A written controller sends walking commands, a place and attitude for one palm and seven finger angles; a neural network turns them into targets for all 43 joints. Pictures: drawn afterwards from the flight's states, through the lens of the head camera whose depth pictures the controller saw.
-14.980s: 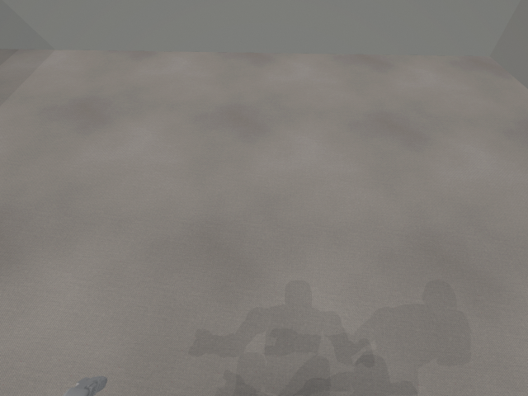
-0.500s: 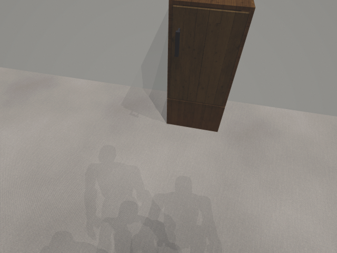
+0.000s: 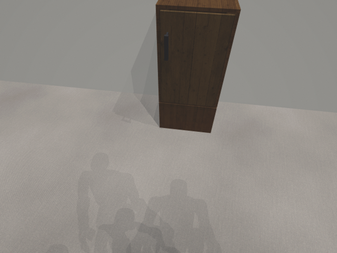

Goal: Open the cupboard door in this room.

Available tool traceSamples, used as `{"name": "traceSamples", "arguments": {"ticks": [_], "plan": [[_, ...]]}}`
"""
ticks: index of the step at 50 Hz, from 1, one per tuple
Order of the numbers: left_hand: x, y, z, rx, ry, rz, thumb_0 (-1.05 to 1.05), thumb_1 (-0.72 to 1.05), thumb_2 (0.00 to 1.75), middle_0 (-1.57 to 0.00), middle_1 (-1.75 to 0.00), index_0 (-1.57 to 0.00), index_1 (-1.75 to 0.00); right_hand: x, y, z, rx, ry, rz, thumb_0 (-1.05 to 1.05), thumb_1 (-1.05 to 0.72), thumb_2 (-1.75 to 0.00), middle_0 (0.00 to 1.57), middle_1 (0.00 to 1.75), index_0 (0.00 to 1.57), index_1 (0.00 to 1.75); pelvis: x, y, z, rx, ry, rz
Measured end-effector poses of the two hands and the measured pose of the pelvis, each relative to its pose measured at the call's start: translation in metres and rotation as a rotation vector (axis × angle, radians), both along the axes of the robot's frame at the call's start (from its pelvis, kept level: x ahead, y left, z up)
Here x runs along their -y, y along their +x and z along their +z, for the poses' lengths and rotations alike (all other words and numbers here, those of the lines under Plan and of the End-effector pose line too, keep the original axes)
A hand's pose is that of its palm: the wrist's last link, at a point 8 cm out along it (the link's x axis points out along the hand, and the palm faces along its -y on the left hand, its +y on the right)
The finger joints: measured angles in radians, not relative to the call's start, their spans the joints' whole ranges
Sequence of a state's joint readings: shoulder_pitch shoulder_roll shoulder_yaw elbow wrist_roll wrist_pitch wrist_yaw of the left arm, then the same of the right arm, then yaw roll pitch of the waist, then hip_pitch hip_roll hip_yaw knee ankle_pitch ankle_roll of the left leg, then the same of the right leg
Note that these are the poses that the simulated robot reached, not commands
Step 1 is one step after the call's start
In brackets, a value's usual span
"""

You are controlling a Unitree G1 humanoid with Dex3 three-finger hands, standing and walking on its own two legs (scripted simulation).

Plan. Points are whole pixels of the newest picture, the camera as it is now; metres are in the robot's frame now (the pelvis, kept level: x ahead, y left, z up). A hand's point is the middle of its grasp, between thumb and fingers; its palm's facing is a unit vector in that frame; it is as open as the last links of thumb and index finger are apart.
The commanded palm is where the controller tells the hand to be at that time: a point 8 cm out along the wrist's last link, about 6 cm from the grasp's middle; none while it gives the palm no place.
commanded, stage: walk to a spot facing it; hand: left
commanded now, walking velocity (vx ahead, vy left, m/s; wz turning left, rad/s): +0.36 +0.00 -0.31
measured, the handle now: (166, 46) +1.13 +0.08 -0.04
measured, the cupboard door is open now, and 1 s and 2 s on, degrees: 0 0 0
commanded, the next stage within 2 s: take the last steps up to it in 0.46 s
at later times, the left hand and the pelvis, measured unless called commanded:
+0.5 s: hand out of the picture +0.06 +0.08 -0.15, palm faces +0.07 -0.98 -0.16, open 7.3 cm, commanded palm none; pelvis +0.16 -0.06 +0.00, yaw -3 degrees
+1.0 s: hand (141, 155) +0.48 +0.14 -0.16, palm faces -0.01 -0.99 -0.17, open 7.3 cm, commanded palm none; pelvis +0.39 -0.04 +0.00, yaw -3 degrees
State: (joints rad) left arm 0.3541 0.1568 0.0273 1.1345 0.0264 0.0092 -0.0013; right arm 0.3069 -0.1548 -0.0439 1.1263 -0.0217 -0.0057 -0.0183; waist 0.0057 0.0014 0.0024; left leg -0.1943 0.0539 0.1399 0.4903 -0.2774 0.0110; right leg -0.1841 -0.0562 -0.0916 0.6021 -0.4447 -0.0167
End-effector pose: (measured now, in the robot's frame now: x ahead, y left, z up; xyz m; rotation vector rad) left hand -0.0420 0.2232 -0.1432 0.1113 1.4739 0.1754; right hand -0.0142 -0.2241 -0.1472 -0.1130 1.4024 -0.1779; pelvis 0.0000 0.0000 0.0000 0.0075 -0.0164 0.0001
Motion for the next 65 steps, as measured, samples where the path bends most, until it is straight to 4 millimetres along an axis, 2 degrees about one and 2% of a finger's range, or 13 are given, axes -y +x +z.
{"name": "traceSamples", "arguments": {"ticks": [3,8,11,14,22,28,32,34,37,44,50,60,65], "plan": [[0.006,0.014,0.004,-0.021,0.005,-0.034,0.00,0.91,0.89,-0.19,-0.30,-0.20,-0.30,0.004,-0.008,-0.005,-0.009,0.018,-0.047,0.00,-0.91,-0.90,0.20,0.30,0.20,0.30,0.007,0.009,-0.001,-0.006,0.013,-0.028],[0.024,0.062,0.007,0.061,0.039,-0.059,0.00,0.91,0.89,-0.19,-0.30,-0.20,-0.30,0.019,-0.021,-0.020,-0.098,0.059,-0.076,0.00,-0.91,-0.90,0.20,0.30,0.20,0.30,0.029,0.033,-0.009,-0.004,0.030,-0.042],[0.037,0.081,0.006,0.118,0.058,-0.020,0.00,0.91,0.89,-0.19,-0.30,-0.20,-0.30,0.032,-0.006,-0.024,-0.149,0.075,-0.050,0.00,-0.91,-0.90,0.20,0.30,0.20,0.30,0.042,0.050,-0.011,0.001,0.019,-0.032],[0.053,0.085,0.012,0.091,0.048,-0.003,0.00,0.91,0.89,-0.19,-0.30,-0.20,-0.30,0.045,0.037,-0.013,-0.101,0.071,-0.041,0.01,-0.91,-0.90,0.20,0.30,0.20,0.30,0.052,0.069,-0.001,-0.004,0.034,-0.051],[0.091,0.090,0.024,-0.089,-0.021,0.009,0.00,0.91,0.89,-0.20,-0.30,-0.20,-0.30,0.067,0.184,0.002,0.120,0.039,-0.014,0.01,-0.92,-0.90,0.20,0.30,0.20,0.30,0.060,0.133,0.008,-0.021,0.038,-0.059],[0.099,0.113,0.018,-0.180,-0.037,0.074,0.00,0.91,0.89,-0.20,-0.30,-0.20,-0.30,0.053,0.290,-0.006,0.163,0.050,0.079,0.00,-0.92,-0.90,0.19,0.30,0.19,0.30,0.055,0.194,-0.003,-0.036,0.023,-0.030],[0.091,0.143,0.008,-0.243,-0.049,0.096,0.00,0.91,0.89,-0.20,-0.30,-0.20,-0.30,0.033,0.361,-0.014,0.211,0.047,0.128,0.00,-0.92,-0.90,0.19,0.30,0.20,0.30,0.044,0.243,-0.017,-0.037,0.009,-0.017],[0.082,0.168,0.001,-0.257,-0.056,0.092,0.00,0.91,0.89,-0.20,-0.30,-0.20,-0.30,0.025,0.387,-0.015,0.244,0.037,0.123,0.00,-0.92,-0.90,0.20,0.30,0.20,0.30,0.038,0.269,-0.022,-0.036,-0.003,-0.016],[0.063,0.226,-0.007,-0.194,-0.041,0.053,0.00,0.91,0.89,-0.20,-0.30,-0.20,-0.30,0.022,0.400,-0.009,0.249,0.024,0.086,0.00,-0.91,-0.90,0.20,0.30,0.20,0.30,0.033,0.295,-0.018,-0.023,-0.002,-0.036],[0.033,0.405,-0.007,0.133,-0.014,-0.057,0.00,0.91,0.89,-0.19,-0.30,-0.20,-0.30,0.049,0.394,0.016,0.162,-0.080,0.010,-0.03,-0.96,-0.90,0.20,0.30,0.20,0.30,0.031,0.346,-0.001,-0.008,-0.008,-0.043],[0.035,0.519,0.006,0.289,-0.008,-0.114,0.00,0.93,0.89,-0.19,-0.30,-0.20,-0.30,0.053,0.379,0.020,0.027,-0.067,-0.044,-0.01,-0.94,-0.90,0.20,0.30,0.20,0.30,0.040,0.392,0.005,-0.006,-0.011,-0.046],[0.093,0.652,0.001,0.353,-0.014,-0.253,0.00,0.92,0.89,-0.19,-0.30,-0.20,-0.30,0.054,0.373,-0.005,-0.178,0.035,-0.183,0.00,-0.91,-0.90,0.20,0.30,0.20,0.30,0.082,0.478,-0.014,-0.002,-0.004,-0.078],[0.110,0.654,0.003,0.339,-0.018,-0.188,0.00,0.91,0.89,-0.20,-0.30,-0.20,-0.30,0.070,0.423,-0.006,-0.175,0.051,-0.146,0.01,-0.91,-0.90,0.20,0.30,0.20,0.30,0.095,0.505,-0.009,0.019,-0.012,-0.064]]}}
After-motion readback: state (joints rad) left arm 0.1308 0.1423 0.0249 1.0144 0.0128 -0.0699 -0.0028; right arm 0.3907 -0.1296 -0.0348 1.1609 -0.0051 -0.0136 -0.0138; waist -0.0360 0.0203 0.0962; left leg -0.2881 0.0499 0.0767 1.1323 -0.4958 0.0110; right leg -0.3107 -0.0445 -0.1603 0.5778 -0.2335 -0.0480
